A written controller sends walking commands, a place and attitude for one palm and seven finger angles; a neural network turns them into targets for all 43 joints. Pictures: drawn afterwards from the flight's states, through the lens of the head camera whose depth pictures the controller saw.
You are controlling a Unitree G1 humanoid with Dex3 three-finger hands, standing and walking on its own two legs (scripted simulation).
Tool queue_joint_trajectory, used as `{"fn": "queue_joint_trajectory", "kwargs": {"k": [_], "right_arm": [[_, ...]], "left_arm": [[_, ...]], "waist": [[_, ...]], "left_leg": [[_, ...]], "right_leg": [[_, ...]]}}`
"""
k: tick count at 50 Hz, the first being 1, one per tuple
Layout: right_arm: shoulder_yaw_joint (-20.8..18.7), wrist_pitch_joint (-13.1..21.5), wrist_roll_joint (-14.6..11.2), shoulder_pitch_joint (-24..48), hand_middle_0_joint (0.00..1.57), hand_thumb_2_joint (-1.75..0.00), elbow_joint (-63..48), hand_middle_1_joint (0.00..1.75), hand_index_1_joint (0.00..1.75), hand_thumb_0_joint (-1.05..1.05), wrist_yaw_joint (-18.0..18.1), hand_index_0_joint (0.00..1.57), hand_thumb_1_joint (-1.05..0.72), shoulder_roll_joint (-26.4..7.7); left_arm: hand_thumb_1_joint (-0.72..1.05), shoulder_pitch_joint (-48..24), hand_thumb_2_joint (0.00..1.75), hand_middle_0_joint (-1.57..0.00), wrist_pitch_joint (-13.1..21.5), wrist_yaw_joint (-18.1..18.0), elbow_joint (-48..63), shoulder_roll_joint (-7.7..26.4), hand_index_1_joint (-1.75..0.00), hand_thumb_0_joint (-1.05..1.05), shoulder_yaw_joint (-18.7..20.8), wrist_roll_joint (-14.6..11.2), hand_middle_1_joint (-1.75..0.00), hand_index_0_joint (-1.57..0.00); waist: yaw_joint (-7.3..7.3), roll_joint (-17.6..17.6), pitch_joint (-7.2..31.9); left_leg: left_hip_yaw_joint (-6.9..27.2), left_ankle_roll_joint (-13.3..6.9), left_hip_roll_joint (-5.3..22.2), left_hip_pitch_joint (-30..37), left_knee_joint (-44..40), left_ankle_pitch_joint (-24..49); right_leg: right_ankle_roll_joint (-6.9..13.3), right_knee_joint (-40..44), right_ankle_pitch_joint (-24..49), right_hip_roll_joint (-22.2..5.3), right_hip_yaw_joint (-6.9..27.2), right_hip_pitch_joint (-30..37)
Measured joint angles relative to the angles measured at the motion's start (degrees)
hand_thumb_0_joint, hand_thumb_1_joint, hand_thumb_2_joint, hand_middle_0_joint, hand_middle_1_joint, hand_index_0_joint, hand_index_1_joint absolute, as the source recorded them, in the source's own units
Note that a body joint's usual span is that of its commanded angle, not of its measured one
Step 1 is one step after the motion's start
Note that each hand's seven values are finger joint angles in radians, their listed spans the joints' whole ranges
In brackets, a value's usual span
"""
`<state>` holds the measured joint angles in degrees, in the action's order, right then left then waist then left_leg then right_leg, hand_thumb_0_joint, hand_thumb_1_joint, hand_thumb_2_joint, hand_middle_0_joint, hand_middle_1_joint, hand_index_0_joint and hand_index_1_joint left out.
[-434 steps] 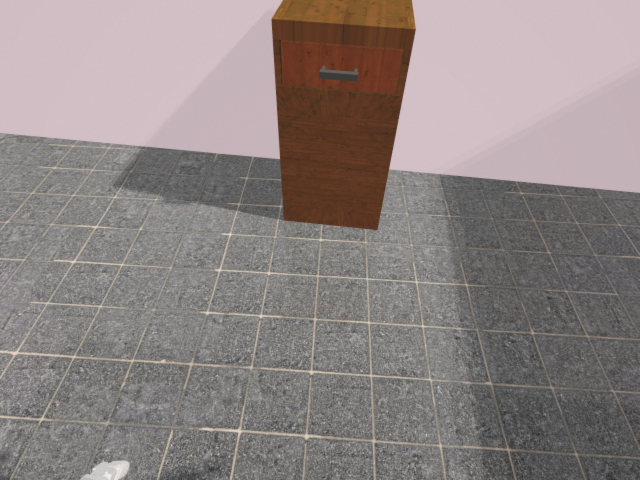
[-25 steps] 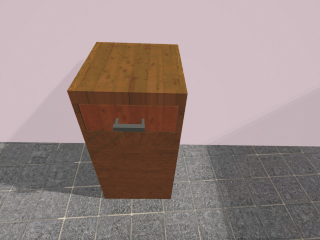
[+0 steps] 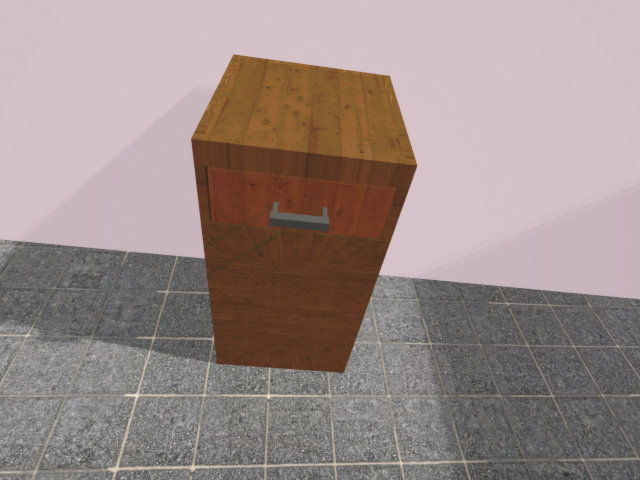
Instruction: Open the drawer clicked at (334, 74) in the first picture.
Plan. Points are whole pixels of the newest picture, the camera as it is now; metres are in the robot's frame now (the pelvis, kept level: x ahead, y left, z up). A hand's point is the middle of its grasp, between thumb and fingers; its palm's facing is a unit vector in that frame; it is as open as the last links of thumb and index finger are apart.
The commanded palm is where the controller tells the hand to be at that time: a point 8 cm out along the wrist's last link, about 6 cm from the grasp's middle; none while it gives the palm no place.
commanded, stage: come to a stop and stand still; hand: left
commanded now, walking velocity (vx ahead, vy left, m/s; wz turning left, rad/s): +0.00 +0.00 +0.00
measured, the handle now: (299, 215) +0.63 +0.06 -0.05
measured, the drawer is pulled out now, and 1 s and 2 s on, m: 0.00 0.00 0.00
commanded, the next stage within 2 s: look again from close up in 0.64 s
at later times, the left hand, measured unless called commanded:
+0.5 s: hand out of the picture -0.01 +0.32 -0.18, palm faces -0.03 -0.99 -0.17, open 7.4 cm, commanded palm none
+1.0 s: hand out of the picture +0.04 +0.24 -0.15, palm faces -0.03 -0.99 -0.16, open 7.1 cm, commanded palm none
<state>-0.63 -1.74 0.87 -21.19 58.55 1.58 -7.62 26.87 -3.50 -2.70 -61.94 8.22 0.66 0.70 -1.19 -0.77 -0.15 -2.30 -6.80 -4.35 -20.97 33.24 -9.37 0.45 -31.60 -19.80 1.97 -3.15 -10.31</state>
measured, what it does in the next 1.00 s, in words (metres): steps on the spot: right foot, then left foot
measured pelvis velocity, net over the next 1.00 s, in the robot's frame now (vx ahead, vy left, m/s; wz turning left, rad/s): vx -0.05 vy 0.07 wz -0.02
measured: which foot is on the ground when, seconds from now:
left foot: down 0.00-0.14, up 0.16-0.30, down 0.32-1.00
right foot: up 0.00-0.14, down 0.16-0.30, up 0.32-0.88, down 0.90-1.00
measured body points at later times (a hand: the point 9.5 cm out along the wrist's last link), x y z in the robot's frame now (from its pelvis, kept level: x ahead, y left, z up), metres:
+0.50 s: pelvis -0.08 +0.11 +0.00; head -0.09 +0.17 +0.45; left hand -0.01 +0.37 -0.16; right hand -0.14 -0.10 -0.13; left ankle -0.05 +0.19 -0.72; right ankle -0.08 -0.05 -0.61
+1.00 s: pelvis -0.05 +0.07 +0.01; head -0.05 +0.08 +0.46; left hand +0.04 +0.29 -0.14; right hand -0.11 -0.14 -0.14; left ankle -0.05 +0.18 -0.72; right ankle -0.04 -0.04 -0.72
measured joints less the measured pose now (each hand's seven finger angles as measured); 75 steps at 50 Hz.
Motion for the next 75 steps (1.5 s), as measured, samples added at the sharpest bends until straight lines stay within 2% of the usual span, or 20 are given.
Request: {"fn": "queue_joint_trajectory", "kwargs": {"k": [2, 4, 6, 7, 8, 9, 10, 11, 12, 14, 16, 19, 24, 34, 41, 45, 50, 55, 61, 75], "right_arm": [[0.04, -0.39, -0.02, -0.24, 0.2, -0.9, 0.6, 0.3, 0.29, 0.0, 0.2, 0.2, -0.91, 0.18], [0.0, -1.22, -0.14, 0.07, 0.2, -0.9, 1.17, 0.3, 0.29, 0.0, 0.43, 0.2, -0.91, 0.15], [-0.38, -2.44, -0.23, 0.69, 0.2, -0.9, 1.66, 0.3, 0.29, 0.0, 0.5, 0.19, -0.91, -0.29], [-0.75, -2.98, -0.46, 1.08, 0.2, -0.9, 1.89, 0.3, 0.29, 0.01, 0.45, 0.2, -0.9, -0.75], [-1.22, -3.6, -1.08, 1.92, 0.2, -0.9, 1.82, 0.3, 0.3, 0.01, 0.58, 0.2, -0.9, -0.63], [-1.91, -4.13, -1.39, 3.22, 0.2, -0.9, 0.89, 0.3, 0.3, 0.01, 0.62, 0.2, -0.9, -0.99], [-2.57, -4.26, -1.34, 4.49, 0.2, -0.9, -0.53, 0.3, 0.3, 0.01, 0.58, 0.2, -0.9, -1.53], [-2.86, -3.83, -1.07, 5.23, 0.2, -0.9, -2.23, 0.3, 0.3, 0.01, 0.26, 0.2, -0.9, -1.69], [-2.76, -2.9, -0.9, 5.31, 0.2, -0.9, -3.74, 0.3, 0.3, 0.01, -0.27, 0.2, -0.9, -1.35], [-1.99, -0.54, -0.67, 4.09, 0.2, -0.9, -6.02, 0.3, 0.3, 0.0, -0.97, 0.2, -0.9, -0.43], [-1.61, 2.32, -0.33, 2.13, 0.2, -0.9, -7.95, 0.3, 0.3, 0.0, -0.45, 0.2, -0.9, -1.74], [-0.55, 2.11, 0.8, 1.51, 0.2, -0.9, -5.01, 0.3, 0.3, 0.0, 1.09, 0.2, -0.9, -0.59], [0.68, 1.14, 1.1, -3.03, 0.2, -0.9, 0.1, 0.3, 0.29, 0.0, 1.34, 0.2, -0.9, 2.09], [0.14, 3.99, 0.66, -6.89, 0.2, -0.9, 0.7, 0.3, 0.3, 0.0, 1.28, 0.2, -0.9, 2.25], [0.42, 3.33, 1.0, -6.26, 0.2, -0.9, 0.95, 0.3, 0.3, 0.0, 0.5, 0.2, -0.9, 1.26], [0.64, 2.94, 0.48, -5.65, 0.2, -0.9, 1.64, 0.3, 0.3, 0.0, 0.37, 0.2, -0.9, 1.47], [0.41, 1.68, 0.11, -2.03, 0.2, -0.9, 2.81, 0.3, 0.29, 0.0, 0.21, 0.19, -0.9, 0.32], [0.84, 2.16, -0.09, 1.65, 0.2, -0.9, 2.86, 0.3, 0.29, 0.0, 0.19, 0.19, -0.91, 0.56], [1.2, 2.85, -0.19, 4.5, 0.2, -0.9, 3.86, 0.3, 0.29, 0.02, 0.92, 0.19, -0.94, -0.69], [1.64, 2.88, -0.35, 6.71, 0.2, -0.9, 4.71, 0.3, 0.29, 0.01, 1.17, 0.2, -0.93, -1.25]], "left_arm": [[0.91, -1.59, 0.9, -0.2, 0.05, 0.09, 0.91, -0.28, -0.3, 0.01, 0.06, 0.31, -0.3, -0.19], [0.91, -2.76, 0.9, -0.2, 0.45, 0.16, 2.21, -0.64, -0.3, 0.0, 0.28, 0.55, -0.3, -0.19], [0.91, -2.68, 0.9, -0.2, 1.32, 0.28, 3.78, -1.21, -0.3, 0.0, 0.98, 0.52, -0.3, -0.2], [0.91, -1.9, 0.9, -0.2, 2.14, 0.35, 5.01, -1.39, -0.3, 0.0, 1.44, 0.42, -0.3, -0.2], [0.91, -0.63, 0.9, -0.2, 3.03, 0.06, 6.83, -0.69, -0.3, 0.0, 1.68, 0.27, -0.3, -0.2], [0.91, -0.15, 0.9, -0.2, 3.17, -0.75, 7.26, -0.46, -0.3, 0.0, 1.76, 0.51, -0.3, -0.2], [0.91, -0.4, 0.9, -0.2, 2.32, -1.45, 6.32, -0.51, -0.3, 0.0, 1.81, 0.95, -0.3, -0.2], [0.91, -0.88, 0.9, -0.2, 1.04, -1.62, 4.85, -0.05, -0.3, 0.0, 1.72, 1.31, -0.3, -0.2], [0.91, -1.34, 0.9, -0.2, 0.04, -1.41, 3.32, 0.92, -0.3, 0.0, 1.87, 1.58, -0.3, -0.2], [0.9, -2.03, 0.9, -0.2, -0.92, -1.02, 2.25, 3.26, -0.3, 0.0, 2.26, 1.76, -0.3, -0.2], [0.9, -3.33, 0.9, -0.2, -0.57, -0.47, 3.55, 3.85, -0.3, 0.0, 2.0, 1.62, -0.3, -0.2], [0.91, -6.94, 0.9, -0.2, -0.65, 1.3, 5.91, 5.94, -0.3, 0.01, 2.7, 1.74, -0.3, -0.19], [0.91, -12.27, 0.9, -0.19, -0.03, 3.33, 8.57, 7.8, -0.3, 0.01, 3.31, 2.07, -0.3, -0.19], [0.91, -13.73, 0.9, -0.19, 0.53, 4.56, 7.78, 6.6, -0.3, 0.0, 2.3, 1.6, -0.3, -0.19], [0.91, -15.26, 0.9, -0.19, 1.15, 4.23, 6.43, 2.56, -0.3, 0.0, 0.53, 0.46, -0.3, -0.19], [0.93, -15.89, 0.9, -0.2, 3.54, 3.01, 6.99, 1.62, -0.3, -0.01, 0.53, -0.34, -0.3, -0.19], [0.95, -15.5, 0.9, -0.2, 4.41, 1.48, 5.65, 0.18, -0.3, -0.02, 0.02, -0.28, -0.3, -0.2], [0.95, -14.16, 0.9, -0.2, 4.33, 0.98, 4.46, 0.88, -0.3, -0.02, 0.09, -0.71, -0.3, -0.2], [0.95, -11.29, 0.9, -0.2, 3.82, 1.03, 1.91, 1.77, -0.3, -0.01, -0.37, -0.77, -0.3, -0.19], [0.91, -6.17, 0.9, -0.2, 2.75, 1.84, -2.24, -0.34, -0.3, 0.0, -1.65, 0.03, -0.3, -0.19]], "waist": [[0.52, -0.5, 0.12], [1.01, -0.79, 0.3], [2.09, -0.21, 0.64], [3.12, 0.31, 0.67], [4.39, -1.35, 0.58], [5.55, -1.69, -0.03], [5.01, -0.67, -1.08], [3.05, -0.24, -1.97], [0.98, -1.04, -1.97], [-0.65, -4.09, -0.6], [-1.39, -3.12, 0.1], [0.1, -6.04, -1.92], [0.52, -4.07, -0.94], [-2.88, -1.66, 0.35], [-3.97, -1.43, -0.07], [-2.56, -2.6, 0.3], [-1.7, 1.25, 0.56], [-0.59, 1.3, 0.48], [1.33, -0.35, 0.12], [1.95, -0.94, -1.15]], "left_leg": [[-0.82, -1.71, -0.55, 0.11, -2.13, 1.87], [-1.44, 0.44, -1.51, 1.11, -6.43, 4.57], [-1.47, 7.45, -2.47, 3.37, -12.61, 7.61], [-1.06, 12.9, -3.03, 3.3, -13.03, 6.79], [-1.3, 15.99, -5.02, -1.06, -3.72, -1.14], [0.24, 15.4, -5.79, -7.1, 12.26, -8.68], [2.77, 11.07, -5.37, -11.19, 27.47, -12.66], [4.55, 6.54, -4.36, -12.36, 37.39, -14.86], [5.22, 4.95, -2.64, -11.09, 39.72, -15.96], [4.51, 4.65, 2.07, -3.74, 27.09, -15.83], [6.56, 5.74, 5.06, 2.25, 11.56, -15.33], [2.51, 4.22, 2.35, 0.23, 15.99, -16.02], [3.53, 3.09, 2.78, 2.69, 6.44, -9.61], [4.44, 3.04, 4.12, 7.5, -11.1, 0.06], [4.29, 3.87, 3.72, 7.45, -11.37, -0.5], [3.54, 5.19, 2.16, 5.7, -5.99, -4.08], [2.66, 5.68, 4.51, 4.02, 2.62, -13.84], [2.1, 6.14, 6.04, 6.39, -2.12, -5.06], [0.58, 5.86, 5.08, 9.48, -5.56, -6.43], [-0.59, 5.27, 3.82, 12.84, -8.09, -6.22]], "right_leg": [[1.07, -6.59, -3.39, 0.22, 1.82, -3.13], [1.69, -13.46, -5.18, -0.06, 2.65, -5.46], [2.03, -12.31, -7.55, -0.47, 0.94, -3.37], [2.74, -5.77, -8.72, -0.84, -1.34, 0.11], [4.97, 2.01, -7.59, -2.57, -1.98, 3.02], [4.77, 4.23, -1.04, -3.62, -1.79, 2.09], [2.57, 2.5, 2.32, -3.51, -2.26, 0.8], [0.37, 1.06, 3.28, -3.62, -3.08, 0.54], [-1.36, 0.17, 3.21, -4.36, -3.48, 0.32], [-1.59, -3.35, 1.19, -6.24, -2.07, -2.33], [0.63, -14.07, -5.97, -5.64, 0.53, -8.94], [1.15, -34.68, -6.69, -3.25, 8.4, -17.79], [0.65, -44.76, 5.1, -0.06, 6.42, -24.1], [-1.46, -34.01, 10.56, -3.01, 5.27, -25.35], [-1.27, -10.73, 2.79, -4.18, 1.74, -16.06], [-0.52, 5.4, 7.2, -3.56, 1.57, -5.96], [0.18, 4.76, 6.53, -1.7, -0.06, -3.55], [0.45, 5.04, 5.39, -0.73, -1.22, -1.38], [-0.12, 7.21, 5.63, -1.64, 0.26, 0.56], [-0.55, 5.95, 4.16, -2.89, 1.39, 1.88]]}}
